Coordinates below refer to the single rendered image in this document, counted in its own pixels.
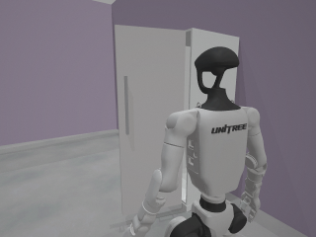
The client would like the left robot forearm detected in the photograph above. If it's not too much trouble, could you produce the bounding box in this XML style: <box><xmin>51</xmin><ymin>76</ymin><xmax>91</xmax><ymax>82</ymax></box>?
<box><xmin>129</xmin><ymin>169</ymin><xmax>167</xmax><ymax>237</ymax></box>

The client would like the humanoid robot head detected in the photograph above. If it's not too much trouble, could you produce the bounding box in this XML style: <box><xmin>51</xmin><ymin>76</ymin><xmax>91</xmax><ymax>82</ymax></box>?
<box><xmin>195</xmin><ymin>46</ymin><xmax>241</xmax><ymax>112</ymax></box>

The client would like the handle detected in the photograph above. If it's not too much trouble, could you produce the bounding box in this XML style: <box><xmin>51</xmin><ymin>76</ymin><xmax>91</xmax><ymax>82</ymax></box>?
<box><xmin>123</xmin><ymin>76</ymin><xmax>129</xmax><ymax>135</ymax></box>

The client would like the right robot upper arm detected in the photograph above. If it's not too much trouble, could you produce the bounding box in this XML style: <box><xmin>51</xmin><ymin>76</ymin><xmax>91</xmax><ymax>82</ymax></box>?
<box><xmin>239</xmin><ymin>106</ymin><xmax>267</xmax><ymax>170</ymax></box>

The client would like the left robot hand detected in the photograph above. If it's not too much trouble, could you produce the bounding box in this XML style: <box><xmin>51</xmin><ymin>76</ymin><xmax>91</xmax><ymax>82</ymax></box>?
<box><xmin>122</xmin><ymin>227</ymin><xmax>132</xmax><ymax>237</ymax></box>

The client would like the left robot upper arm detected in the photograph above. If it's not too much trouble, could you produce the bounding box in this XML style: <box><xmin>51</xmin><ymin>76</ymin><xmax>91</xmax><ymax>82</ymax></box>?
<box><xmin>157</xmin><ymin>109</ymin><xmax>198</xmax><ymax>193</ymax></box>

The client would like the right robot forearm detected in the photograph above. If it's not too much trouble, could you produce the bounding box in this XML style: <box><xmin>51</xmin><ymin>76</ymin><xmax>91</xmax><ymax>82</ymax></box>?
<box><xmin>244</xmin><ymin>162</ymin><xmax>268</xmax><ymax>199</ymax></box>

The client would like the left robot thigh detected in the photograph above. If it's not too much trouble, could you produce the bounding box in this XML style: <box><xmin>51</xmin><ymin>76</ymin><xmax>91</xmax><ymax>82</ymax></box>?
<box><xmin>164</xmin><ymin>215</ymin><xmax>203</xmax><ymax>237</ymax></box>

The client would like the fridge door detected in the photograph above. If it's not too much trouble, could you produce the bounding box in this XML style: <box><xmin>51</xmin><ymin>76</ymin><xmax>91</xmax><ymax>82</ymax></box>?
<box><xmin>115</xmin><ymin>25</ymin><xmax>186</xmax><ymax>216</ymax></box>

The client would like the right robot hand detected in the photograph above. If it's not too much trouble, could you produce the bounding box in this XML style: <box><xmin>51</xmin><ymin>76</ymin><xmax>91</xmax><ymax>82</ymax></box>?
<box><xmin>239</xmin><ymin>193</ymin><xmax>261</xmax><ymax>223</ymax></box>

